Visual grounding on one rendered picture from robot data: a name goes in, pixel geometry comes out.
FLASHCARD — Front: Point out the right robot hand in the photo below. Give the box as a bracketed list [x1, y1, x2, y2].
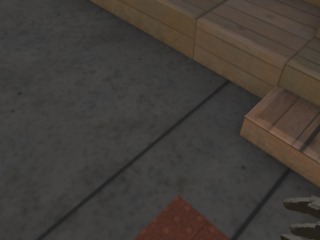
[280, 195, 320, 240]

